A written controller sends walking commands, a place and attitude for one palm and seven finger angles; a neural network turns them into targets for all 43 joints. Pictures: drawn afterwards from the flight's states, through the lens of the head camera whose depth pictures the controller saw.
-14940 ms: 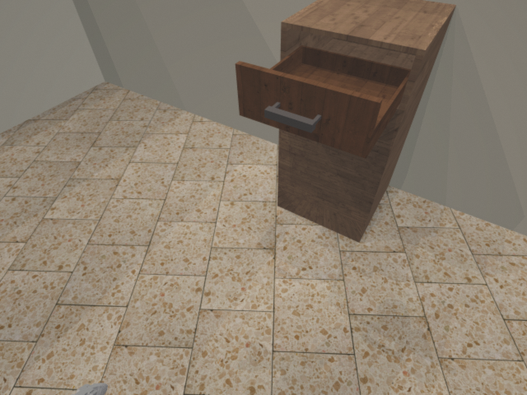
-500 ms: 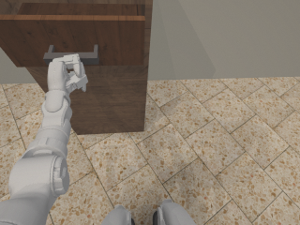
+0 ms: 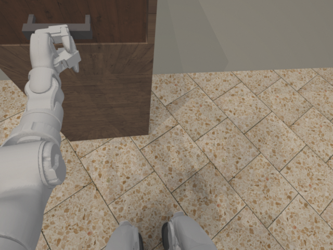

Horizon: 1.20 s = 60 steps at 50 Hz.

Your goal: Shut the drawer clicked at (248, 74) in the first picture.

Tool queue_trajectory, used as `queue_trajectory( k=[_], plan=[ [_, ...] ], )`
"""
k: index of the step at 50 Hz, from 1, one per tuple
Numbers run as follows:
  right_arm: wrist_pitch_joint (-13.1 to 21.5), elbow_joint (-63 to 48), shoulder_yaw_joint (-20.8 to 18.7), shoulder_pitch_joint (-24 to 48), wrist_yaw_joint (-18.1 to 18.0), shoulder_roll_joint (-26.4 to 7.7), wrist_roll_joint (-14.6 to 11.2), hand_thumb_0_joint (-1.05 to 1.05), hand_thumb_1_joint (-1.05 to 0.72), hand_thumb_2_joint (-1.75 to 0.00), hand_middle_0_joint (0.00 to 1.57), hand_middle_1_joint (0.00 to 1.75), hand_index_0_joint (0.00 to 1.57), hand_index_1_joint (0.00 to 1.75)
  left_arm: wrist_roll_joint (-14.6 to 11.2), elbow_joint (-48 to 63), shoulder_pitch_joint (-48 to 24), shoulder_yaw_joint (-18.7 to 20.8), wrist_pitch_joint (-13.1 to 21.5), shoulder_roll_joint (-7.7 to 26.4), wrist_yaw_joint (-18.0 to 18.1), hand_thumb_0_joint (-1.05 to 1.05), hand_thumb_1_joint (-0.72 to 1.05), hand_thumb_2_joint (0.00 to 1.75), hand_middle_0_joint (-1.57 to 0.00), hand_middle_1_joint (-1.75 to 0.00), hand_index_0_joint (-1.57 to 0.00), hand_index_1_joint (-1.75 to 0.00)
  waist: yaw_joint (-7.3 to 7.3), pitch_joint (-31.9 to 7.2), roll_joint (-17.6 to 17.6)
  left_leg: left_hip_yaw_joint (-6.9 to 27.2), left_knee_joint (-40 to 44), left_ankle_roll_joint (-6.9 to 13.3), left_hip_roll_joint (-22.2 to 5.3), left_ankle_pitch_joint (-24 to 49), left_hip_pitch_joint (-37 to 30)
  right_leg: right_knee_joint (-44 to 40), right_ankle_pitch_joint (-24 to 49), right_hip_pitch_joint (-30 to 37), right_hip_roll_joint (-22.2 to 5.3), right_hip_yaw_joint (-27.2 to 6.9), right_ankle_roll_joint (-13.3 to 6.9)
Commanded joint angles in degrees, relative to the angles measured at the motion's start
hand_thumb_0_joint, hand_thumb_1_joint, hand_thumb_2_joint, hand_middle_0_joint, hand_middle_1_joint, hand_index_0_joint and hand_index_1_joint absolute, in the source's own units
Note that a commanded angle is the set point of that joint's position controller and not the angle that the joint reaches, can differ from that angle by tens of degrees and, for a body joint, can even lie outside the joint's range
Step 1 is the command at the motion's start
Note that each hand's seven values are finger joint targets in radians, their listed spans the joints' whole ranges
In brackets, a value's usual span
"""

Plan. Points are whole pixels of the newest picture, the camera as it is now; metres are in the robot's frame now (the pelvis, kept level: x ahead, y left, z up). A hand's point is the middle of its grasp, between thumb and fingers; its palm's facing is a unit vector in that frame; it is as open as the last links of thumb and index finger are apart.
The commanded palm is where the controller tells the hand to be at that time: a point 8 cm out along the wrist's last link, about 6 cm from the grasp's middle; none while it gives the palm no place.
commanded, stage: push the drawer shut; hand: left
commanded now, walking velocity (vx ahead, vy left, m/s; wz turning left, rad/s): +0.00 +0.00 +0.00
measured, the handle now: (59, 25) +0.63 +0.17 +0.09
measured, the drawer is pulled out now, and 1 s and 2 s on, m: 0.00 0.00 0.00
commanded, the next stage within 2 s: pull the fist back off the drawer in 0.36 s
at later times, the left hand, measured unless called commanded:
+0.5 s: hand (72, 51) +0.55 +0.15 +0.08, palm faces +0.05 -1.00 -0.06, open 2.9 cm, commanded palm +0.58 +0.17 +0.09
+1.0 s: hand (73, 53) +0.55 +0.14 +0.08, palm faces +0.04 -1.00 -0.04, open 2.8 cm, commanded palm +0.53 +0.17 +0.09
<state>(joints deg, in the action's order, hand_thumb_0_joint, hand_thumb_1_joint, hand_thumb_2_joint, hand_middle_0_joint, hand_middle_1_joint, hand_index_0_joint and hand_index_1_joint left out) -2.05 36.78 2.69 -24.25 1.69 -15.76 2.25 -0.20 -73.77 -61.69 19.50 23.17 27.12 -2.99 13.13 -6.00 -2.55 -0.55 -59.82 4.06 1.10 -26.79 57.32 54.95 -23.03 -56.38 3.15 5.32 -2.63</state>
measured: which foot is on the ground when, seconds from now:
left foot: down 0.00-1.00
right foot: down 0.00-1.00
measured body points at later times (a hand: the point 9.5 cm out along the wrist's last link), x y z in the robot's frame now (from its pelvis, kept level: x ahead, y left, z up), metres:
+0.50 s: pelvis -0.02 +0.00 -0.01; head +0.14 +0.03 +0.41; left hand +0.55 +0.20 +0.09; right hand -0.06 -0.26 -0.10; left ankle +0.00 +0.07 -0.67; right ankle +0.02 -0.10 -0.67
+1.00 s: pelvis -0.02 +0.01 -0.01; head +0.14 +0.03 +0.41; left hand +0.54 +0.20 +0.08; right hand -0.06 -0.25 -0.10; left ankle +0.00 +0.07 -0.67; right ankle +0.02 -0.10 -0.67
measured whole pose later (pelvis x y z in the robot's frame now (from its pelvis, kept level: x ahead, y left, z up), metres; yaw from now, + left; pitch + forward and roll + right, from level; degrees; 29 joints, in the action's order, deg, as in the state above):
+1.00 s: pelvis -0.02 +0.01 -0.01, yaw +0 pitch +25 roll -4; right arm -1.2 36.6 3.7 -25.9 2.6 -16.1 2.8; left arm 0.3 -74.5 -65.4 18.3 20.8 29.0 -2.1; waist 14.4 -5.8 -2.8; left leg -0.1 -61.8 4.5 1.1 -26.0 61.2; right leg 55.8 -21.8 -59.6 3.1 5.9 -2.2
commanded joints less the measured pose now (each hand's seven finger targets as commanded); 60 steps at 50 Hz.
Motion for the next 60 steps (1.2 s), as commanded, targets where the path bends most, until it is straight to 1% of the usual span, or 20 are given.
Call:
queue_trajectory(
  k=[1,3,5,9,13,14,18,20,25,28,31,38,40,43,45,49,51,54,59,60],
  plan=[
    [0.0,-1.4,-3.4,-13.0,-0.6,-11.1,0.3,0.00,-0.90,-0.90,0.20,0.30,0.20,0.30,-0.4,12.0,-35.0,2.0,2.5,14.9,1.4,0.00,0.90,0.90,-1.40,-1.60,-1.40,-1.60,4.12,-27.6,-5.5,6.0,5.8,-1.5,-2.1,18.5,-20.1,-6.7,11.6,10.1,-0.1,-5.1,1.5],
    [0.0,-1.1,-3.2,-13.4,-0.8,-10.8,0.3,0.00,-0.90,-0.90,0.20,0.30,0.20,0.30,-0.2,12.9,-38.8,0.3,2.5,13.5,1.4,0.00,0.90,0.90,-1.40,-1.60,-1.40,-1.60,5.47,-26.4,-6.0,6.3,5.8,-1.4,-2.1,17.6,-19.7,-6.7,11.0,8.9,-0.1,-5.1,1.6],
    [0.1,-0.6,-3.5,-13.6,-0.6,-11.1,0.3,0.00,-0.90,-0.90,0.20,0.30,0.20,0.30,0.2,13.4,-39.7,0.4,2.8,13.7,1.7,0.00,0.90,0.90,-1.40,-1.60,-1.40,-1.60,5.17,-27.8,-9.1,7.4,5.7,-2.0,-2.4,18.2,-23.0,-6.4,9.8,6.0,-0.1,-4.6,1.3],
    [0.3,0.3,-3.4,-13.9,-0.5,-11.2,0.6,0.00,-0.90,-0.90,0.20,0.30,0.20,0.30,0.2,14.0,-43.4,-2.7,3.2,10.5,2.2,0.00,0.90,0.90,-1.40,-1.60,-1.40,-1.60,6.80,-27.7,-11.6,9.4,5.9,-2.7,-3.0,18.5,-26.9,-6.1,8.5,1.3,0.0,-3.8,1.2],
    [1.0,0.8,-3.0,-13.9,-0.8,-11.9,0.7,0.00,-0.90,-0.90,0.20,0.30,0.20,0.30,0.5,11.8,-45.2,-2.6,2.5,11.8,3.4,0.00,0.90,0.90,-1.40,-1.60,-1.40,-1.60,8.11,-25.0,-10.8,9.8,6.8,-2.1,-2.9,11.9,-24.1,-6.7,4.7,-0.4,-0.1,-3.7,1.2],
    [1.2,0.8,-2.9,-13.9,-1.0,-12.1,0.7,0.00,-0.90,-0.90,0.20,0.30,0.20,0.30,0.5,13.1,-46.7,-1.7,2.7,13.4,3.6,0.00,0.90,0.90,-1.40,-1.60,-1.40,-1.60,7.96,-26.9,-10.9,9.6,6.7,-2.1,-2.8,11.4,-24.0,-6.6,4.5,0.5,-0.1,-3.9,1.3],
    [2.2,1.1,-2.6,-13.9,-1.1,-12.0,0.7,0.00,-0.90,-0.90,0.20,0.30,0.20,0.30,0.4,11.4,-47.5,-4.3,2.2,10.8,3.7,0.00,0.90,0.90,-1.40,-1.60,-1.40,-1.60,8.90,-26.0,-11.9,10.1,7.3,-2.2,-3.0,9.6,-24.2,-6.7,3.6,-1.1,-0.1,-3.7,1.3],
    [2.7,1.3,-2.4,-13.9,-1.3,-12.5,0.6,0.00,-0.90,-0.90,0.20,0.30,0.20,0.30,0.2,12.3,-48.6,-2.5,2.2,14.0,3.6,0.00,0.90,0.90,-1.40,-1.60,-1.40,-1.60,8.76,-27.3,-11.5,9.8,7.3,-2.0,-3.0,8.7,-23.4,-6.8,3.1,0.3,-0.1,-4.0,1.4],
    [3.6,1.3,-2.1,-14.0,-1.5,-12.8,0.5,0.00,-0.90,-0.90,0.20,0.30,0.20,0.30,-0.2,10.4,-48.0,-1.9,1.8,14.9,3.3,0.00,0.90,0.90,-1.40,-1.60,-1.40,-1.60,8.61,-26.4,-11.5,10.3,7.9,-2.1,-3.1,7.0,-22.6,-6.9,2.2,0.0,0.0,-3.8,1.3],
    [3.9,0.8,-2.2,-13.9,-1.2,-12.6,0.7,0.00,-0.90,-0.90,0.20,0.30,0.20,0.30,-0.2,11.3,-48.6,-3.9,2.1,11.8,3.0,0.00,0.90,0.90,-1.40,-1.60,-1.40,-1.60,8.71,-26.7,-12.3,11.1,8.1,-2.2,-3.2,6.0,-23.6,-6.4,2.0,-1.3,-0.2,-3.6,1.2],
    [3.8,0.8,-2.2,-14.2,-1.1,-13.0,0.8,0.00,-0.90,-0.90,0.20,0.30,0.20,0.30,0.0,8.9,-46.7,-0.5,1.8,15.6,3.4,0.00,0.90,0.90,-1.40,-1.60,-1.40,-1.60,7.85,-25.7,-9.8,10.5,7.6,-2.1,-2.9,4.6,-20.5,-6.5,1.1,0.2,-0.1,-3.8,1.1],
    [3.1,0.1,-2.5,-14.3,-0.3,-12.9,1.0,0.00,-0.90,-0.90,0.20,0.30,0.20,0.30,0.3,8.2,-44.5,-2.3,1.3,11.9,3.0,0.00,0.90,0.90,-1.40,-1.60,-1.40,-1.60,7.33,-24.4,-9.8,11.1,7.6,-2.1,-2.9,4.3,-20.5,-5.8,1.2,-1.5,-0.4,-3.6,1.0],
    [2.9,-0.2,-2.7,-14.2,-0.3,-13.1,1.0,0.00,-0.90,-0.90,0.20,0.30,0.20,0.30,0.3,9.0,-43.4,0.2,1.2,14.6,2.9,0.00,0.90,0.90,-1.40,-1.60,-1.40,-1.60,6.27,-26.3,-9.1,10.7,7.1,-2.1,-2.9,4.9,-20.2,-5.7,1.4,-0.1,-0.4,-3.8,1.0],
    [2.4,-0.7,-2.6,-14.2,-0.1,-12.6,0.9,0.00,-0.90,-0.90,0.20,0.30,0.20,0.30,0.2,8.9,-41.2,-1.0,0.7,12.5,2.5,0.00,0.90,0.90,-1.40,-1.60,-1.40,-1.60,6.01,-25.7,-9.0,10.3,7.1,-2.0,-2.8,6.6,-20.5,-5.7,2.3,0.5,-0.3,-3.6,1.0],
    [2.0,-1.2,-2.9,-14.1,0.1,-12.6,0.8,0.00,-0.90,-0.90,0.20,0.30,0.20,0.30,-0.2,11.5,-39.0,0.2,1.1,13.4,2.1,0.00,0.90,0.90,-1.40,-1.60,-1.40,-1.60,4.10,-28.4,-10.1,10.1,7.2,-2.4,-2.8,9.4,-22.4,-5.5,3.5,2.2,-0.3,-3.6,0.8],
    [1.1,-2.0,-3.3,-13.3,0.5,-12.0,0.5,0.00,-0.90,-0.90,0.20,0.30,0.20,0.30,-1.1,15.1,-34.1,-0.7,1.5,10.6,1.5,0.00,0.90,0.90,-1.40,-1.60,-1.40,-1.60,2.58,-29.5,-10.5,9.8,7.6,-2.9,-3.2,14.1,-26.3,-5.7,6.1,3.8,0.0,-3.3,0.7],
    [0.5,-2.5,-3.5,-12.9,0.6,-12.0,0.3,0.00,-0.90,-0.90,0.20,0.30,0.20,0.30,-1.7,15.2,-28.6,0.7,1.4,11.1,1.5,0.00,0.90,0.90,-1.40,-1.60,-1.40,-1.60,1.11,-29.9,-8.2,8.5,7.7,-2.7,-3.0,15.7,-25.5,-6.3,7.3,7.1,0.2,-3.5,0.7],
    [-0.2,-3.2,-3.6,-12.5,0.8,-11.2,-0.1,0.00,-0.90,-0.90,0.20,0.30,0.20,0.30,-1.8,17.3,-25.8,-0.7,1.7,8.9,1.4,0.00,0.90,0.90,-1.40,-1.60,-1.40,-1.60,0.59,-28.8,-7.7,7.4,8.0,-2.7,-2.8,18.9,-25.9,-6.5,10.1,9.0,0.4,-3.5,0.7],
    [-1.5,-3.2,-4.1,-12.2,1.0,-10.6,-0.2,0.00,-0.90,-0.90,0.20,0.30,0.20,0.30,-2.0,19.5,-22.5,0.3,2.7,8.5,2.4,0.00,0.90,0.90,-1.40,-1.60,-1.40,-1.60,0.08,-27.6,-4.6,5.7,7.5,-2.3,-2.4,24.2,-25.1,-6.6,16.2,13.0,0.5,-4.1,1.0],
    [-1.7,-3.4,-4.4,-12.2,1.0,-10.6,-0.3,0.00,-0.90,-0.90,0.20,0.30,0.20,0.30,-1.9,19.8,-20.2,1.8,2.9,10.1,2.5,0.00,0.90,0.90,-1.40,-1.60,-1.40,-1.60,-1.05,-28.2,-4.2,5.6,7.6,-2.4,-2.3,25.6,-25.1,-6.4,17.7,14.6,0.5,-4.2,0.9]
  ],
)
